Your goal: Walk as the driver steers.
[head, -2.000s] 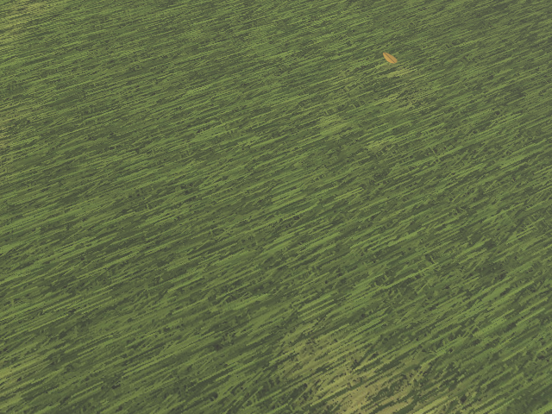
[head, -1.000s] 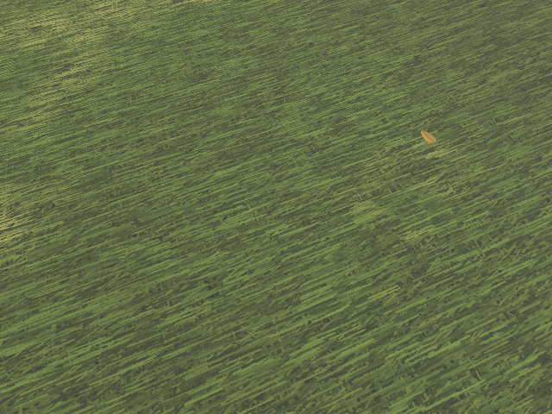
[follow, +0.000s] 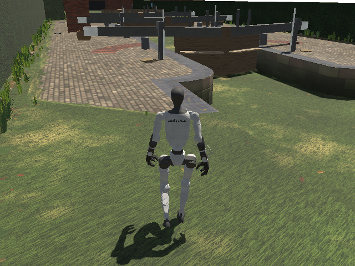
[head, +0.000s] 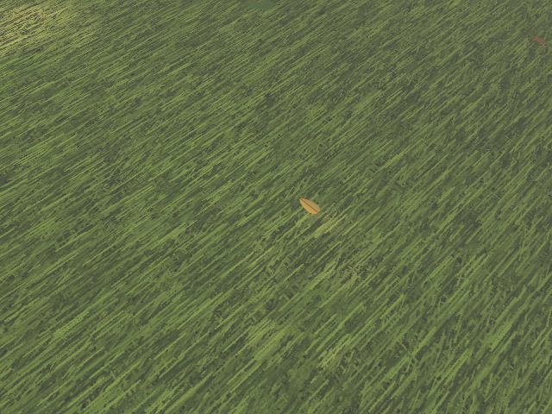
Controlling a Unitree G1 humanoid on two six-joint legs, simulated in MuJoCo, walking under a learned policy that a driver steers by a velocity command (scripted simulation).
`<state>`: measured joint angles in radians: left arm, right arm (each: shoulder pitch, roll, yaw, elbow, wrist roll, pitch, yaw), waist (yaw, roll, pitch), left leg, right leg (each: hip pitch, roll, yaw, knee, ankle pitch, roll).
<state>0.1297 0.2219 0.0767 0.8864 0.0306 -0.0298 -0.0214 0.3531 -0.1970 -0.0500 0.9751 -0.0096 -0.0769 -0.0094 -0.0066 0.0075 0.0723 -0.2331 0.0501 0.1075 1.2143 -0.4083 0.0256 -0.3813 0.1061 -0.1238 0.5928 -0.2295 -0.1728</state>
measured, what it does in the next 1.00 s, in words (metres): walks ahead, turning right: left foot, then right foot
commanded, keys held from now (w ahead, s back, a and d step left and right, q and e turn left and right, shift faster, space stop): w+e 0.04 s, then e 0.96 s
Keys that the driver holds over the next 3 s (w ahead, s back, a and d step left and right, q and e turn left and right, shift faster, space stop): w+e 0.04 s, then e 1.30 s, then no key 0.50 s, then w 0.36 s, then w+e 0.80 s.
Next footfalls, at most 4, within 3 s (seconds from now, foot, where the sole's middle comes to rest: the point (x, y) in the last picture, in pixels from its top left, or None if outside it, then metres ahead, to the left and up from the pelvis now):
0.42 left None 0.38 0.07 -0.76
0.88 right None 0.19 -0.09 -0.76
1.36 left None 0.32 0.06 -0.76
1.72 right None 0.14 -0.05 -0.76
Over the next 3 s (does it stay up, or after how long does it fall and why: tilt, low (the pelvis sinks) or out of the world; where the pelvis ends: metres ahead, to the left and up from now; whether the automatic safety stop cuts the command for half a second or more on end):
stays up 0.46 -0.37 0.02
